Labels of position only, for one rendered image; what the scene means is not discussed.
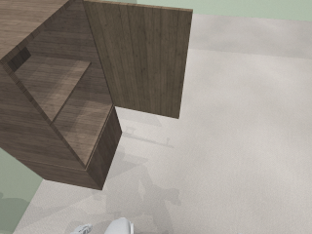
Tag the cupboard door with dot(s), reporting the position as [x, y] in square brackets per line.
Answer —
[143, 51]

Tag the left robot hand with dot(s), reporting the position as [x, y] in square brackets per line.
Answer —
[83, 229]

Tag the left robot thigh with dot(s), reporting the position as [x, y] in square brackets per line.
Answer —
[120, 226]

